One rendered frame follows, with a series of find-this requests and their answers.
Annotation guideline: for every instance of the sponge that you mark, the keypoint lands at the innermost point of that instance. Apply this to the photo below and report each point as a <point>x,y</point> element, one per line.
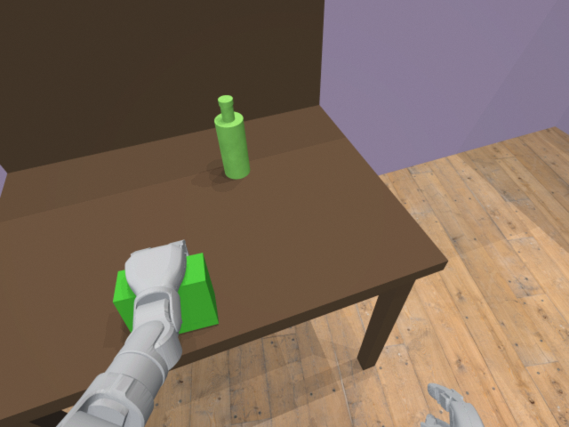
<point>197,298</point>

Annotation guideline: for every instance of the left robot hand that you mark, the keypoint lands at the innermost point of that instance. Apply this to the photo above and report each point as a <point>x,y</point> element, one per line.
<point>158,266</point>

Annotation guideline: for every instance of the right robot hand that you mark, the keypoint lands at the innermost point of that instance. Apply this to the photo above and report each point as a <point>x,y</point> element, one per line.
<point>461,414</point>

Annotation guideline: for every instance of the left robot forearm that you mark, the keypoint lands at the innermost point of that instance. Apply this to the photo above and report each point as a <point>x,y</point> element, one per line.
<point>125,393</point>

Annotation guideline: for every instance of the table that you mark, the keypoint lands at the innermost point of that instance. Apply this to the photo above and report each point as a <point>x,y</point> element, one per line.
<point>108,139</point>

